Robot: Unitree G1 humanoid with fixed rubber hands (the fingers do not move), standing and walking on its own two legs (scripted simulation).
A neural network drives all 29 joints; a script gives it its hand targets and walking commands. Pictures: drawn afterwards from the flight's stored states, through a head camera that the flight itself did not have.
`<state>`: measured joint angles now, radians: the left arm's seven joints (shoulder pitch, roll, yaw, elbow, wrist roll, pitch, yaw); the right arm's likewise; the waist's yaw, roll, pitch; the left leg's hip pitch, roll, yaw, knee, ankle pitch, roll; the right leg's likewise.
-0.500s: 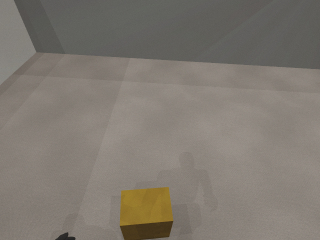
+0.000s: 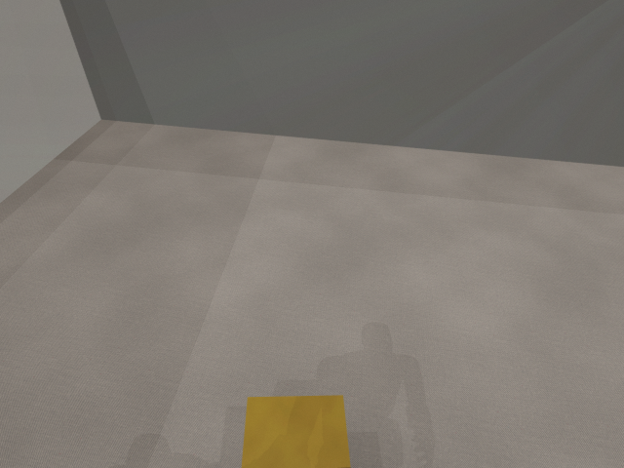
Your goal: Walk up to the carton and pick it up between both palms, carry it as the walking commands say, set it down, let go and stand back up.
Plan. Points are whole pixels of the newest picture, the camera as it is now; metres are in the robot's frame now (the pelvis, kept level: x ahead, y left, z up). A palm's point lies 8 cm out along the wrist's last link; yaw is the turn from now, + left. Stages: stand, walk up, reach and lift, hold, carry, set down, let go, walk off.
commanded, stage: stand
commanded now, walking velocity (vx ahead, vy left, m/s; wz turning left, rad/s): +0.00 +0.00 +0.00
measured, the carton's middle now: (295, 450) +0.38 +0.01 -0.63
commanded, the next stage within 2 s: none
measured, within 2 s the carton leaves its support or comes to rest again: neither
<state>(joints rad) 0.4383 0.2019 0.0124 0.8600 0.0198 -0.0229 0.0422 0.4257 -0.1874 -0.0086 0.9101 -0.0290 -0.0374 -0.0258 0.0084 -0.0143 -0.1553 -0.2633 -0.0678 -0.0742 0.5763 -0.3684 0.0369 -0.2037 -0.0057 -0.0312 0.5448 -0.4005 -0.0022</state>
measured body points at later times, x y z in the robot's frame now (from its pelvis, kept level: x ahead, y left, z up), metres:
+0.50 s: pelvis -0.03 +0.00 +0.01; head -0.06 +0.01 +0.46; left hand -0.09 +0.22 -0.15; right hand -0.07 -0.21 -0.15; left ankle -0.05 +0.10 -0.73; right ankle -0.08 -0.11 -0.73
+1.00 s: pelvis -0.04 -0.01 +0.01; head -0.06 -0.01 +0.46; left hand -0.11 +0.18 -0.16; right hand -0.08 -0.21 -0.15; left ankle -0.05 +0.10 -0.73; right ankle -0.08 -0.11 -0.73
